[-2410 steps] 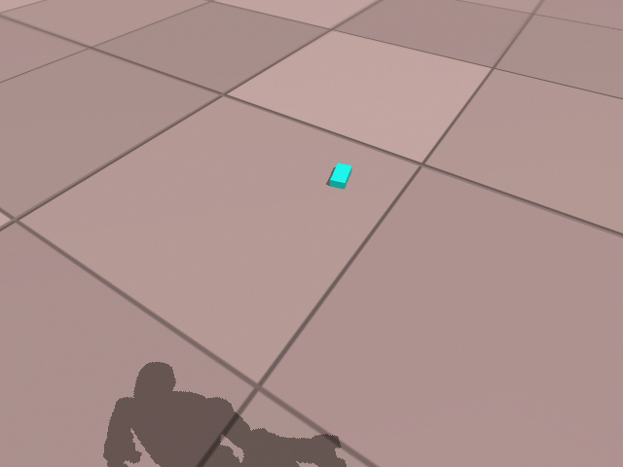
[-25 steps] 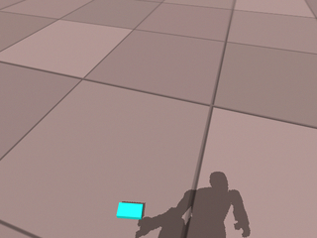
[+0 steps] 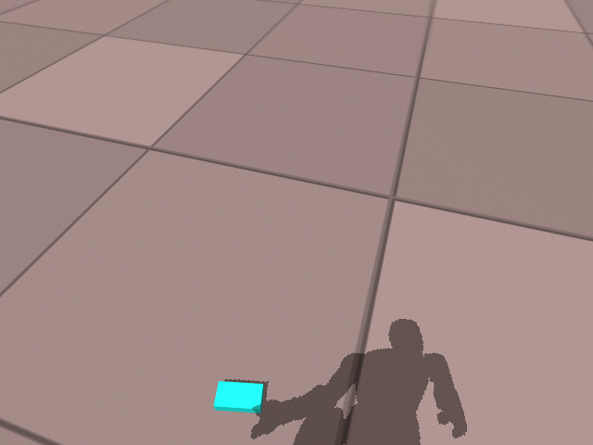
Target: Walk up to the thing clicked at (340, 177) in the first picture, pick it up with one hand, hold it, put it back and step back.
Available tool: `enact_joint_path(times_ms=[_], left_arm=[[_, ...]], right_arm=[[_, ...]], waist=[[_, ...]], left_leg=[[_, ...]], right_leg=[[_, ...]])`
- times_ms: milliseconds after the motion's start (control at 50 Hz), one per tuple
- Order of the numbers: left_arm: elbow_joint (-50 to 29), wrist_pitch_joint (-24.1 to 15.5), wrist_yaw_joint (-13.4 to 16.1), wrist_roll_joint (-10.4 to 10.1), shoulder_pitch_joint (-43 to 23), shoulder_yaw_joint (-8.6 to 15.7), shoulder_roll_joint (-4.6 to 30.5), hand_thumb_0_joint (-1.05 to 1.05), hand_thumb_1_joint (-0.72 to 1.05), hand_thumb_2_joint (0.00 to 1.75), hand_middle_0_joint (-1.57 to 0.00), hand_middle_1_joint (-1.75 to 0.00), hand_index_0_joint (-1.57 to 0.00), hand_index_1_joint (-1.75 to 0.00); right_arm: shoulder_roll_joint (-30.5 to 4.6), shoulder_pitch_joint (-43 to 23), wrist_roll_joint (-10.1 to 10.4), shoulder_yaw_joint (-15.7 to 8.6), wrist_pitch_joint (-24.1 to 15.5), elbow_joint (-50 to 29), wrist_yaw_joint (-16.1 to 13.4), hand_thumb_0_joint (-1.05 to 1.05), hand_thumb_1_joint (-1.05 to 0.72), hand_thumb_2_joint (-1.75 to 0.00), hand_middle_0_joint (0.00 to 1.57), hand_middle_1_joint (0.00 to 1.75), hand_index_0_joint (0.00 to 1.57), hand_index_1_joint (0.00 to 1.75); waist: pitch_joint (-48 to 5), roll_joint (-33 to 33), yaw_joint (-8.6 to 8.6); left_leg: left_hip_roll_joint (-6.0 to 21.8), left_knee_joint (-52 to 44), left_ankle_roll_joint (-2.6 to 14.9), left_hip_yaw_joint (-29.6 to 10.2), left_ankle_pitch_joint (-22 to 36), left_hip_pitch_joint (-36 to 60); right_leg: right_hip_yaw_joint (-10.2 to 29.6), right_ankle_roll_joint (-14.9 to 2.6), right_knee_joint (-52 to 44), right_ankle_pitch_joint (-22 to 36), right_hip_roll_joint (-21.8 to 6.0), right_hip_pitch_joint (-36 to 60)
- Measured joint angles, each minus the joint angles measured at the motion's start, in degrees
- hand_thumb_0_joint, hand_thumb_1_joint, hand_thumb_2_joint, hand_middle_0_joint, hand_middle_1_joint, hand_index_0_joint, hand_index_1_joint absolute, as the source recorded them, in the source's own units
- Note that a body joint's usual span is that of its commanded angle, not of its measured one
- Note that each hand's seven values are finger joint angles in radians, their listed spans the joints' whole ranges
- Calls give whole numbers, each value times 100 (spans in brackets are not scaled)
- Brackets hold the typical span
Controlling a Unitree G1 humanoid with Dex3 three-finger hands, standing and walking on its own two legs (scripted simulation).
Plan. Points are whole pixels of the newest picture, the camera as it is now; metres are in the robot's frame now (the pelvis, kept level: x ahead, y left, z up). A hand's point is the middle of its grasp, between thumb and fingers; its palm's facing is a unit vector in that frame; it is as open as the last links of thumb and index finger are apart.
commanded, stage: stand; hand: left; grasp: from above
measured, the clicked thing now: (239, 397) +0.46 +0.20 -0.76
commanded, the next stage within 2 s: step back in 0.70 s
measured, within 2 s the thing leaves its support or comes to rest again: neither
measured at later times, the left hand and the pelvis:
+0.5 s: hand out of the picture +0.07 +0.25 -0.16, palm faces +0.01 -0.94 -0.34, open 7.4 cm; pelvis +0.00 +0.00 +0.00, yaw +0 degrees
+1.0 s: hand out of the picture +0.07 +0.29 -0.18, palm faces +0.00 -0.92 -0.39, open 7.4 cm; pelvis -0.04 +0.02 -0.03, yaw +0 degrees
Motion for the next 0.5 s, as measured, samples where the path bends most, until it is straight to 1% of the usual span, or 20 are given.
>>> enact_joint_path(times_ms=[500], left_arm=[[-27,-12,-36,-10,45,-22,50,0,90,90,-20,-30,-21,-30]], right_arm=[[-23,19,5,33,-13,-28,34,1,-91,-90,20,30,21,30]], waist=[[-47,-14,-14]], left_leg=[[7,-54,-14,0,38,19]], right_leg=[[0,-15,-1,10,6,-6]])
